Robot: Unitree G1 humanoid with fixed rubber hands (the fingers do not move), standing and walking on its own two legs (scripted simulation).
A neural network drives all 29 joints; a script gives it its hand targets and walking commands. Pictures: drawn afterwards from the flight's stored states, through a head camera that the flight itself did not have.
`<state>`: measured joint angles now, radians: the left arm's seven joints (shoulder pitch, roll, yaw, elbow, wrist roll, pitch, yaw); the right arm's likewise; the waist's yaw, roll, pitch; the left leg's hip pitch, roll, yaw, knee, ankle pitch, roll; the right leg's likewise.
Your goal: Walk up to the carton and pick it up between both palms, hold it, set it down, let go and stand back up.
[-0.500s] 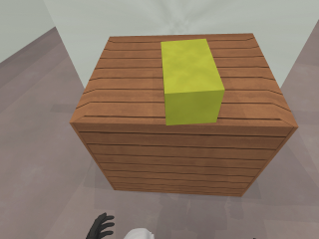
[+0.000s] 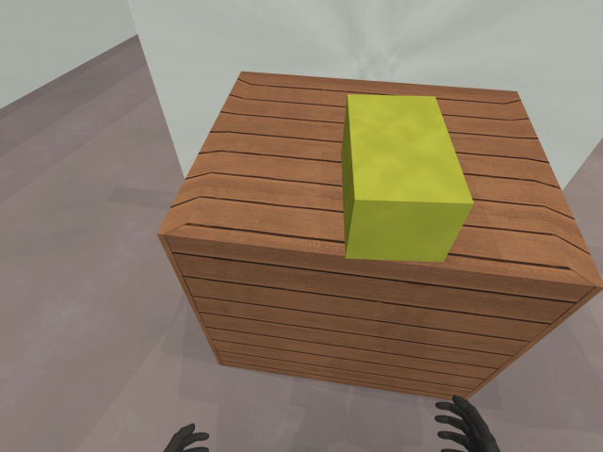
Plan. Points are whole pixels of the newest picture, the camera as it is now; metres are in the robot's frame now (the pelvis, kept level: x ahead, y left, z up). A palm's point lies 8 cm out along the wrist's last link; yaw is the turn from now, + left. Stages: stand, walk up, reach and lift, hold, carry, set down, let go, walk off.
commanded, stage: walk up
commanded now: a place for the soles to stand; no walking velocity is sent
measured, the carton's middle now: (392, 173) +0.59 -0.12 +0.01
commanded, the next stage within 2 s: none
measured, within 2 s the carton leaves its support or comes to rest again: neither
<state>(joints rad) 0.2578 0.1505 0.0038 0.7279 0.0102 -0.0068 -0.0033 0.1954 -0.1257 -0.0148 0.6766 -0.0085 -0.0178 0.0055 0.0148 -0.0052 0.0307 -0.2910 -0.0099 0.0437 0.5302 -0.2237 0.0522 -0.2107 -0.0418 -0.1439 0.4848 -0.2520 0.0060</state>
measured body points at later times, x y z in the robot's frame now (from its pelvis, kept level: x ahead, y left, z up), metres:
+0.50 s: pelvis +0.00 +0.00 +0.00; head +0.00 +0.02 +0.45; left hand +0.09 +0.23 -0.13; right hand +0.11 -0.21 -0.11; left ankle +0.04 +0.08 -0.74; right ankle +0.00 -0.12 -0.73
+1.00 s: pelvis +0.04 -0.12 -0.01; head +0.04 -0.12 +0.44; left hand +0.14 +0.09 -0.12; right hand +0.13 -0.36 -0.12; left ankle +0.05 +0.01 -0.69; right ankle +0.08 -0.22 -0.74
